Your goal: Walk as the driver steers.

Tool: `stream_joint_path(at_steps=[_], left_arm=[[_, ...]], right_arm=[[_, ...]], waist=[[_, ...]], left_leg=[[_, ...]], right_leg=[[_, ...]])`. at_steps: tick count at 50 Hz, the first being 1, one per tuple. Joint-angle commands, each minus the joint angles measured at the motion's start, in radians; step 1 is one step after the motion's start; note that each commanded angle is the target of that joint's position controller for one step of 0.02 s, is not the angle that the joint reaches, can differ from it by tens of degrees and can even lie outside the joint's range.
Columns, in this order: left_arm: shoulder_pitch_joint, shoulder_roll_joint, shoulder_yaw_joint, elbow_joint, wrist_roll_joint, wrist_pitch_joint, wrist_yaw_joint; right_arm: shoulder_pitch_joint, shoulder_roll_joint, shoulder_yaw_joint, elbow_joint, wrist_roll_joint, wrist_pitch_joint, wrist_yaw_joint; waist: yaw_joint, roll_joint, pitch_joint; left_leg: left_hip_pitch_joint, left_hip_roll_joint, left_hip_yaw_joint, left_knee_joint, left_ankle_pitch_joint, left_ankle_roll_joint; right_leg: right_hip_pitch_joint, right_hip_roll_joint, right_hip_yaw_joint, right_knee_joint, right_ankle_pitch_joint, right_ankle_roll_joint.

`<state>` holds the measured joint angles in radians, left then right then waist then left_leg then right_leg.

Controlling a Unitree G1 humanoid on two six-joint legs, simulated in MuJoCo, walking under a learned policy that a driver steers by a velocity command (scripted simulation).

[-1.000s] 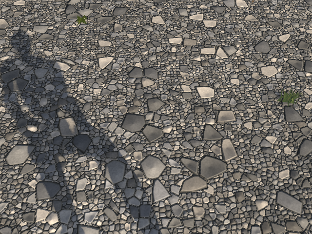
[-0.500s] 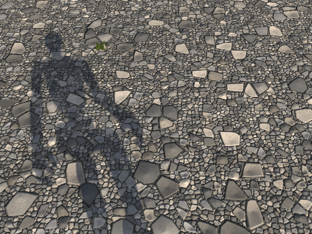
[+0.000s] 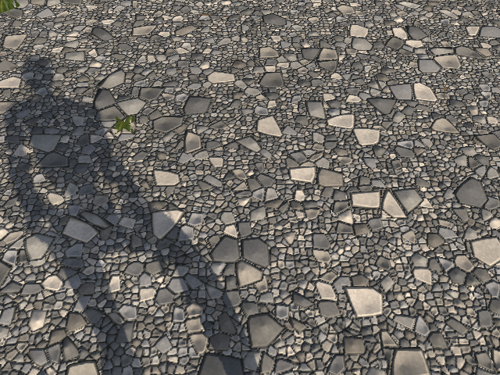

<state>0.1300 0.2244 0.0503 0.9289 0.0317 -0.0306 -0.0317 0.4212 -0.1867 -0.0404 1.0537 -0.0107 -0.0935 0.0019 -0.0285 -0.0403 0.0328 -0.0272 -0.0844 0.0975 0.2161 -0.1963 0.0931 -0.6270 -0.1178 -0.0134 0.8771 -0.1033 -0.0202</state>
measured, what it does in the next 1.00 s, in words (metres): walks ahead: right foot, then left foot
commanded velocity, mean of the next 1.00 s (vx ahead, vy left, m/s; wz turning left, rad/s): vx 0.50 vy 0.00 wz -0.20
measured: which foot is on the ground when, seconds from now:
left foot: down 0.00-0.24, up 0.26-0.76, down 0.78-1.00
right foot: up 0.00-0.20, down 0.22-0.78, up 0.80-1.00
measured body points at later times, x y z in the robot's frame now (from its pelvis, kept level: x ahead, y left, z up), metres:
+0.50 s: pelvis +0.28 -0.06 +0.00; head +0.29 -0.07 +0.45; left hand +0.25 +0.19 -0.14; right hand +0.37 -0.31 -0.14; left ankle +0.35 +0.10 -0.67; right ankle +0.26 -0.11 -0.75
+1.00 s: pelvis +0.54 -0.02 +0.00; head +0.57 -0.01 +0.45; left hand +0.68 +0.22 -0.14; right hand +0.54 -0.29 -0.13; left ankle +0.56 +0.06 -0.75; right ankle +0.52 -0.16 -0.66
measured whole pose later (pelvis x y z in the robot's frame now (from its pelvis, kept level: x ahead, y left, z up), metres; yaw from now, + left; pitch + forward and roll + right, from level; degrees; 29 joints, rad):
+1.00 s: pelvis +0.54 -0.02 +0.00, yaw -15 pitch +1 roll +1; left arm 0.23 0.27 0.09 0.90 0.03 -0.02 -0.03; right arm 0.27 -0.22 -0.06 0.92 -0.02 -0.10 -0.01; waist 0.00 -0.05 0.03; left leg -0.17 0.00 0.18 0.34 -0.19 0.05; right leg -0.56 -0.06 0.01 1.12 -0.25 -0.07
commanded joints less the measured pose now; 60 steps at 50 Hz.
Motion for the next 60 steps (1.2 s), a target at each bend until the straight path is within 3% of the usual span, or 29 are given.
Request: stream_joint_path(at_steps=[1, 4, 7, 9, 10, 11, 12, 13, 14, 15, 16, 17, 18, 20, 23, 28, 33, 36, 37, 38, 39, 40, 41, 42, 43, 45, 50, 56, 60], left_arm=[[-0.103, 0.022, -0.008, -0.077, -0.008, -0.009, -0.002], [-0.174, 0.03, -0.011, -0.105, -0.01, -0.014, 0.001], [-0.187, 0.048, -0.006, -0.124, -0.009, -0.024, 0.004], [-0.089, 0.066, 0.006, -0.099, -0.008, -0.034, 0.013], [0.048, 0.08, 0.017, -0.054, -0.004, -0.042, 0.02], [0.227, 0.121, 0.035, 0.004, 0.012, -0.053, 0.03], [0.371, 0.225, 0.062, 0.022, 0.036, -0.057, 0.041], [0.349, 0.247, 0.07, 0.026, 0.008, -0.04, 0.029], [0.224, 0.204, 0.06, 0.006, -0.018, -0.033, 0.025], [0.145, 0.129, 0.04, -0.009, -0.021, -0.038, 0.022], [0.109, 0.084, 0.026, -0.006, -0.017, -0.045, 0.022], [0.108, 0.057, 0.017, 0.009, -0.02, -0.052, 0.026], [0.118, 0.044, 0.011, 0.021, -0.018, -0.059, 0.029], [0.177, 0.065, 0.014, 0.046, -0.02, -0.075, 0.031], [0.232, 0.091, 0.016, 0.064, -0.023, -0.08, 0.031], [0.325, 0.088, 0.01, 0.083, -0.026, -0.071, 0.033], [0.388, 0.104, 0.014, 0.095, -0.015, -0.06, 0.043], [0.342, 0.134, 0.027, 0.079, -0.007, -0.054, 0.05], [0.315, 0.146, 0.032, 0.071, -0.009, -0.054, 0.048], [0.293, 0.14, 0.032, 0.063, -0.016, -0.055, 0.042], [0.282, 0.098, 0.022, 0.026, -0.029, -0.059, 0.037], [0.397, -0.018, 0.002, -0.006, -0.066, -0.054, 0.04], [0.369, 0.093, 0.026, 0.01, -0.036, -0.041, 0.045], [0.302, 0.102, 0.035, 0.003, -0.026, -0.035, 0.039], [0.26, 0.077, 0.032, -0.006, -0.024, -0.034, 0.03], [0.248, 0.057, 0.034, -0.013, -0.003, -0.01, 0.013], [0.129, 0.038, 0.029, -0.074, 0.003, 0.026, -0.014], [-0.091, 0.028, 0.006, -0.163, 0.001, 0.022, -0.04], [-0.172, 0.048, 0.005, -0.205, 0.008, 0.021, -0.047]], right_arm=[[0.034, -0.123, -0.016, -0.034, 0.0, -0.014, -0.003], [0.084, -0.127, -0.016, -0.014, -0.005, -0.01, -0.009], [0.086, -0.14, -0.02, -0.001, -0.014, -0.004, -0.018], [0.052, -0.157, -0.026, -0.003, -0.017, -0.001, -0.022], [0.035, -0.163, -0.027, -0.004, -0.015, 0.004, -0.021], [0.027, -0.149, -0.022, -0.015, -0.009, 0.005, -0.019], [0.076, -0.076, -0.003, -0.054, 0.023, 0.004, -0.009], [0.124, -0.089, -0.016, -0.046, 0.025, 0.003, -0.004], [0.04, -0.135, -0.03, -0.059, 0.006, 0.009, -0.007], [-0.034, -0.121, -0.027, -0.078, -0.001, 0.004, -0.002], [-0.055, -0.096, -0.024, -0.08, -0.001, 0.005, 0.001], [-0.052, -0.088, -0.025, -0.081, -0.018, 0.017, 0.005], [-0.029, -0.069, -0.021, -0.07, -0.027, 0.031, 0.012], [-0.042, -0.062, -0.022, -0.077, -0.03, 0.047, 0.021], [-0.167, -0.073, -0.022, -0.122, -0.029, 0.06, 0.026], [-0.37, -0.065, -0.01, -0.197, -0.018, 0.054, 0.027], [-0.497, -0.08, -0.003, -0.257, -0.01, 0.042, 0.021], [-0.445, -0.114, -0.012, -0.268, -0.003, 0.023, 0.015], [-0.356, -0.133, -0.02, -0.246, -0.004, 0.014, 0.009], [-0.2, -0.16, -0.034, -0.199, -0.012, 0.001, -0.002], [-0.027, -0.236, -0.056, -0.178, -0.04, -0.01, -0.018], [0.003, -0.34, -0.08, -0.187, -0.056, -0.001, -0.016], [-0.068, -0.258, -0.067, -0.203, -0.034, 0.018, -0.013], [-0.159, -0.174, -0.044, -0.217, -0.026, 0.019, -0.012], [-0.202, -0.13, -0.032, -0.218, -0.024, 0.014, -0.009], [-0.2, -0.098, -0.022, -0.197, -0.017, 0.003, -0.016], [-0.119, -0.122, -0.03, -0.164, -0.005, -0.03, -0.013], [-0.066, -0.147, -0.034, -0.146, -0.009, -0.028, -0.013], [-0.003, -0.179, -0.043, -0.125, -0.01, -0.01, -0.023]], waist=[[-0.002, 0.099, 0.062], [-0.025, 0.107, 0.072], [-0.011, 0.11, 0.077], [0.041, 0.12, 0.027], [0.101, 0.105, -0.04], [0.165, 0.072, -0.141], [0.175, -0.093, -0.282], [0.138, -0.197, -0.352], [0.094, -0.064, -0.201], [0.078, 0.0, -0.082], [0.045, 0.02, -0.021], [0.018, -0.003, 0.002], [0.0, -0.011, -0.001], [-0.009, -0.01, -0.005], [0.006, -0.004, 0.034], [0.058, -0.008, 0.06], [0.097, -0.03, 0.057], [0.05, -0.045, 0.035], [0.01, -0.045, -0.004], [-0.058, 0.001, -0.09], [-0.115, 0.091, -0.23], [-0.057, 0.331, -0.359], [-0.04, 0.203, -0.31], [-0.01, 0.115, -0.151], [0.004, 0.086, -0.074], [0.039, 0.139, -0.021], [0.048, 0.12, -0.001], [0.011, 0.117, 0.049], [-0.01, 0.117, 0.064]], left_leg=[[-0.038, 0.254, -0.135, -0.106, 0.344, 0.099], [0.052, 0.276, -0.126, -0.084, 0.398, 0.101], [0.139, 0.313, -0.123, -0.025, 0.518, 0.095], [0.149, 0.311, -0.099, 0.107, 0.766, 0.072], [0.129, 0.287, -0.075, 0.265, 0.835, 0.057], [-0.005, 0.244, -0.047, 0.483, 0.698, 0.037], [-0.308, 0.135, 0.012, 0.842, 0.262, -0.004], [-0.514, -0.005, -0.08, 1.084, -0.329, -0.011], [-0.595, 0.075, -0.157, 1.13, -0.253, 0.003], [-0.602, 0.114, -0.152, 1.088, -0.171, 0.003], [-0.565, 0.149, -0.147, 1.016, -0.119, 0.002], [-0.518, 0.171, -0.147, 0.959, -0.096, -0.008], [-0.477, 0.177, -0.141, 0.934, -0.081, -0.019], [-0.483, 0.179, -0.119, 0.903, -0.056, -0.036], [-0.59, 0.204, -0.094, 0.806, 0.039, -0.064], [-0.623, 0.182, -0.057, 0.539, 0.169, -0.105], [-0.614, 0.141, -0.055, 0.402, 0.159, -0.098], [-0.486, 0.115, -0.068, 0.325, 0.061, -0.067], [-0.357, 0.087, -0.057, 0.287, 0.03, -0.051], [-0.142, 0.087, -0.058, 0.223, 0.074, -0.026], [0.12, 0.282, -0.249, 0.207, -0.032, 0.021], [0.375, 0.561, -0.677, 0.116, -0.094, 0.128], [0.278, 0.532, -0.754, 0.055, -0.21, 0.13], [0.129, 0.489, -0.586, 0.038, -0.229, 0.102], [0.014, 0.44, -0.45, 0.005, -0.135, 0.079], [-0.098, 0.37, -0.274, -0.031, 0.001, 0.036], [-0.093, 0.366, -0.103, -0.074, 0.183, 0.05], [-0.064, 0.339, 0.066, -0.082, 0.282, 0.039], [0.061, 0.373, 0.122, -0.031, 0.407, 0.027]], right_leg=[[-0.004, 0.023, -0.048, -0.143, 0.089, 0.006], [-0.003, 0.045, -0.066, -0.235, 0.096, -0.015], [0.02, 0.064, -0.065, -0.295, 0.018, -0.054], [0.172, 0.116, -0.087, -0.335, -0.06, -0.09], [0.329, 0.15, -0.104, -0.39, -0.046, -0.112], [0.579, 0.103, -0.05, -0.408, -0.027, -0.146], [0.872, -0.177, 0.325, -0.446, -0.15, -0.233], [0.943, -0.31, 0.705, -0.599, -0.154, -0.318], [0.815, -0.266, 0.574, -0.61, -0.216, -0.288], [0.666, -0.228, 0.442, -0.642, -0.188, -0.263], [0.56, -0.176, 0.344, -0.681, -0.131, -0.221], [0.492, -0.136, 0.273, -0.7, -0.063, -0.193], [0.459, -0.11, 0.221, -0.714, -0.02, -0.179], [0.456, -0.096, 0.174, -0.727, 0.083, -0.187], [0.483, -0.081, 0.129, -0.768, 0.1, -0.191], [0.546, -0.046, 0.123, -0.752, 0.217, -0.186], [0.669, -0.065, 0.166, -0.668, 0.337, -0.198], [0.679, -0.081, 0.194, -0.576, 0.445, -0.172], [0.655, -0.064, 0.187, -0.49, 0.533, -0.154], [0.593, -0.011, 0.148, -0.31, 0.529, -0.132], [0.419, 0.055, 0.103, -0.037, 0.282, -0.111], [0.077, 0.217, 0.006, 0.277, -0.392, -0.072], [0.0, 0.158, 0.077, 0.383, -0.407, -0.09], [-0.018, 0.108, 0.084, 0.383, -0.311, -0.091], [0.005, 0.072, 0.079, 0.344, -0.242, -0.085], [0.057, 0.038, 0.069, 0.294, -0.198, -0.066], [-0.039, 0.014, 0.043, 0.247, -0.073, -0.037], [-0.013, 0.027, -0.04, -0.088, 0.104, -0.033], [0.02, 0.055, -0.1, -0.212, 0.021, -0.077]])
Velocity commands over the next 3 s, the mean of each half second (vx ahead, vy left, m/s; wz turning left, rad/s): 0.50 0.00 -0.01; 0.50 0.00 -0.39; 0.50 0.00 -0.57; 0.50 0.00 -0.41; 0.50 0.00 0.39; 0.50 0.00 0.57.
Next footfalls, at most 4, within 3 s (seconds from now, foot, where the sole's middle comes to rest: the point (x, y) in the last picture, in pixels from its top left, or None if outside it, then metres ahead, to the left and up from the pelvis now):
0.22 right None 0.30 -0.12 -0.78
0.78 left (227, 335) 0.60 0.06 -0.78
1.30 right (320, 273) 0.79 -0.22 -0.78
1.86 left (326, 183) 1.16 -0.29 -0.78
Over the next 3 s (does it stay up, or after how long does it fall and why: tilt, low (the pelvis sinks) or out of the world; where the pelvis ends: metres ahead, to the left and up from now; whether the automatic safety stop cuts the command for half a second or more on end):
stays up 1.46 -0.53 -0.01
